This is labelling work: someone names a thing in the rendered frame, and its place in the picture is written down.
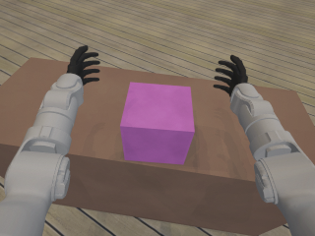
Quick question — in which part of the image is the left robot upper arm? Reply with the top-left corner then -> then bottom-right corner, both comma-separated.
0,150 -> 71,236

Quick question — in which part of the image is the carton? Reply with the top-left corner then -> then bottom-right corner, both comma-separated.
120,82 -> 195,165

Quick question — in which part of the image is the robot left forearm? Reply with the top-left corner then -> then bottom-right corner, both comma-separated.
4,73 -> 84,196

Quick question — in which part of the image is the right robot upper arm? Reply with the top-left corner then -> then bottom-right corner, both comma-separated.
254,151 -> 315,236

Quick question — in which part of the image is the robot right hand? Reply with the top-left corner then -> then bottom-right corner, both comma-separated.
213,55 -> 248,96

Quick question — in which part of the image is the robot right forearm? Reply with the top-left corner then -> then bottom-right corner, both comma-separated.
229,83 -> 315,172

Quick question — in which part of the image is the pedestal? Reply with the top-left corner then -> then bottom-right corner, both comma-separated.
0,57 -> 315,236

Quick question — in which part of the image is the robot left hand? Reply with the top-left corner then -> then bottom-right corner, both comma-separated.
67,45 -> 100,86

